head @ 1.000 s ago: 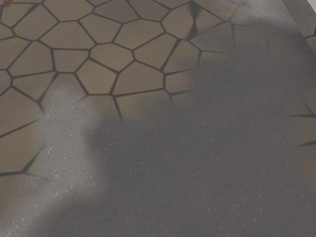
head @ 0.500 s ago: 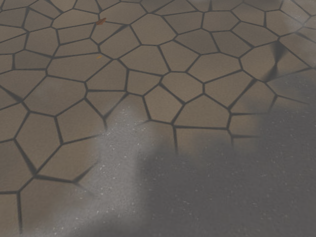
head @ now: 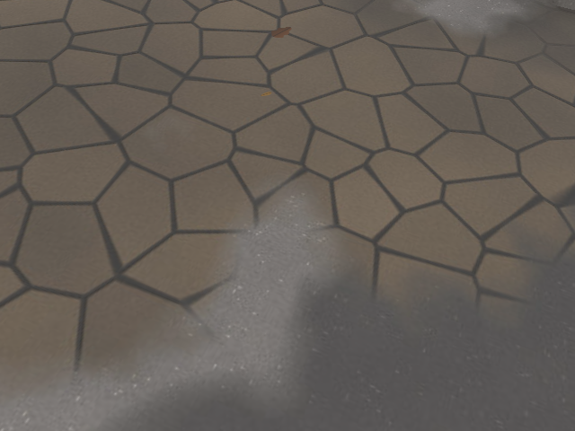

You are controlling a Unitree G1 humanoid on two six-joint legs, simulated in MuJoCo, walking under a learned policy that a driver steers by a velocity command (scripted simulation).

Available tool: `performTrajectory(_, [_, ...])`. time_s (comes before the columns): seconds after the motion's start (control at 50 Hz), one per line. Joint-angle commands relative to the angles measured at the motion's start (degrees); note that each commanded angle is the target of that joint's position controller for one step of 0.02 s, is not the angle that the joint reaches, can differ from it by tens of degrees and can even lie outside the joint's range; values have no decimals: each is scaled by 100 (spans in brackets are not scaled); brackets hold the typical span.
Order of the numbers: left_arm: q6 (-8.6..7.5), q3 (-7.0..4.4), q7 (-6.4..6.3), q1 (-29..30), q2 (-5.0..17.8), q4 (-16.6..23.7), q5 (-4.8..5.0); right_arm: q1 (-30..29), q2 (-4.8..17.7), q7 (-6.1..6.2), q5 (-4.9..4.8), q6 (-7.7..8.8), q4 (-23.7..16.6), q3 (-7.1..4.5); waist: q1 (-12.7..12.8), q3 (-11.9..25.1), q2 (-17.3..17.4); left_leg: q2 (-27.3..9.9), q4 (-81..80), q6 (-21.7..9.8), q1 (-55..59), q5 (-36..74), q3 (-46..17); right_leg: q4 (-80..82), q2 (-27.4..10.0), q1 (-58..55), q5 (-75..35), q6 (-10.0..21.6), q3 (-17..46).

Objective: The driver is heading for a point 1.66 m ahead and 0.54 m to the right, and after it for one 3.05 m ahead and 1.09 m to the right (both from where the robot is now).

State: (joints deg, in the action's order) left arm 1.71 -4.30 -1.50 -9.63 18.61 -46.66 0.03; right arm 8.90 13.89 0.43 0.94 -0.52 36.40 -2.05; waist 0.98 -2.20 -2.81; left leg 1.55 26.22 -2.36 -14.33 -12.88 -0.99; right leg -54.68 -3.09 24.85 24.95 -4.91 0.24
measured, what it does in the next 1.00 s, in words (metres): walks ahead: right foot, then right foot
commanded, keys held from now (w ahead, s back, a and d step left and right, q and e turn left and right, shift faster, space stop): no key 0.26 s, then w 0.74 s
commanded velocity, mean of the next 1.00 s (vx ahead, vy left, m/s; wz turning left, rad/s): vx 0.26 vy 0.00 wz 0.04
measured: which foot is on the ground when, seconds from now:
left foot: down 0.00-0.96, up 0.98-1.00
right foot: up 0.00-0.12, down 0.14-0.50, up 0.52-0.92, down 0.94-1.00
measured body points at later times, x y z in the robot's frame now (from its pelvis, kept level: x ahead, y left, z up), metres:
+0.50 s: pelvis +0.03 +0.00 -0.01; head +0.03 +0.01 +0.44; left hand +0.09 +0.27 -0.15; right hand +0.13 -0.27 -0.12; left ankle +0.02 +0.10 -0.74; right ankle -0.01 -0.14 -0.74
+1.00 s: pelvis +0.26 -0.05 -0.02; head +0.30 -0.05 +0.42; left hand +0.49 +0.19 -0.10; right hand +0.23 -0.32 -0.16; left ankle +0.05 +0.10 -0.68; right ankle +0.37 -0.14 -0.74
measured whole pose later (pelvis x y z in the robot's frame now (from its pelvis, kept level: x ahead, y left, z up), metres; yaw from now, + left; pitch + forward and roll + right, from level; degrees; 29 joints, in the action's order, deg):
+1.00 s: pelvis +0.26 -0.05 -0.02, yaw +1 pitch +1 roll +0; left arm -5.1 -2.1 2.2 -0.5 15.3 -41.8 0.6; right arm 25.0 15.1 0.6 -1.0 3.4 52.7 -2.8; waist -3.3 -3.0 0.3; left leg -0.6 51.6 -0.5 -5.3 -27.7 -3.6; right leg -34.6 1.3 28.2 7.5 4.0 -3.1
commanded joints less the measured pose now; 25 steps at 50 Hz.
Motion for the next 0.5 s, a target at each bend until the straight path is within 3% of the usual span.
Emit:
performTrajectory(0.02, [-68, -11, -1, 55, 228, 302, 8, -269, 736, 39, -7, 95, -246, -199, -51, 625, 1105, -1210, -596, -980, 546, 2352, -888, 716, -83, -271, -205, -45, 100])
performTrajectory(0.06, [-71, 19, 14, 160, 236, 343, 10, -171, 814, 29, -4, 60, -122, -219, -163, 619, 1100, -1311, -554, -1081, 599, 2157, -1091, 1290, -34, -513, -98, -18, 49])
performTrajectory(0.1, [-82, 27, 31, 28, 260, 281, 27, -237, 769, 17, -33, 45, -24, -187, -99, 586, 1066, -1312, -521, -1059, 504, 1809, -1236, 2030, 12, -876, -458, 55, 5])
performTrajectory(0.14, [-124, 63, 61, -208, 253, 170, -76, -176, 630, 0, -95, 66, 138, -126, 88, 522, 795, -1072, -475, -684, 148, 1123, -1147, 3303, -10, -1690, -1957, 240, 71])
performTrajectory(0.16, [-141, 35, 47, -271, 509, 178, -135, 4, 559, -13, -18, 111, 212, -100, -34, 581, 446, -815, -322, -387, -64, 608, -988, 3277, -379, -2072, -2898, 384, 478])
performTrajectory(0.18, [-143, -62, 38, -156, 883, 100, -59, 254, 610, -47, 27, 150, 231, -140, -377, 520, -260, -432, -368, -174, -81, 191, -611, 2928, -461, -1873, -2694, 625, 414])
performTrajectory(0.2, [-166, -14, 76, -30, 567, 106, -14, -13, 648, -30, 63, 139, 275, -130, -173, 460, -292, -263, -261, 9, 290, 30, -401, 3076, -374, -1341, -1781, 745, 434])
performTrajectory(0.22, [-201, 49, 95, 36, 371, 101, -57, -221, 695, -7, 32, 111, 279, -156, -109, 315, -211, -253, -164, 40, 380, 33, -377, 3196, -312, -1113, -1393, 686, 426])
performTrajectory(0.26, [-276, 89, 86, 93, 293, 49, -86, -261, 618, 55, 0, 27, 331, -157, -93, 225, -201, -297, -126, -13, 395, 309, -421, 3239, -222, -1029, -1380, 537, 347])
performTrajectory(0.28, [-301, 98, 69, -41, 273, -31, -75, -141, 592, 75, -5, -7, 402, -162, -89, 322, -148, -225, -112, -42, 394, -185, -350, 3234, -158, -1081, -858, 536, 285])
performTrajectory(0.32, [-296, 61, 20, -243, 395, -102, 3, -52, 636, 98, -68, -22, 468, -211, -47, 61, -86, -57, 69, -145, -74, -1796, -227, 3212, -100, -874, 774, 727, 338])
performTrajectory(0.36, [-343, 53, -26, -386, 449, -64, 45, -33, 560, 84, -136, 99, 471, -213, 27, -361, -148, -47, 305, -218, -734, -2365, -212, 3433, -358, -768, 1746, 1011, 806])
performTrajectory(0.42, [-452, -41, -36, -681, 748, -144, 114, -81, 328, -18, -223, 390, 463, -201, 31, -476, -755, 14, 1260, -147, -1155, -1262, 287, 4240, -1391, -1151, 2169, 1646, 2286])
performTrajectory(0.44, [-458, -50, -28, -613, 770, -112, 134, -61, 350, -49, -239, 449, 474, -208, -13, -544, -764, -90, 1213, -215, -1004, -1185, 215, 4322, -1516, -974, 1986, 1735, 2439])
performTrajectory(0.48, [-443, -3, 34, -99, 624, 58, 180, 531, 391, -91, -265, 518, 740, -251, -410, -457, -620, -60, 187, -382, 268, -947, 261, 4026, -1092, -362, 1210, 1436, 1711])
performTrajectory(0.5, [-452, 56, 50, 181, 411, 180, 171, 1023, 598, -92, -244, 533, 969, -334, -613, -337, -283, -208, -134, -443, 941, -767, -114, 3404, -664, 11, 518, 1142, 1091])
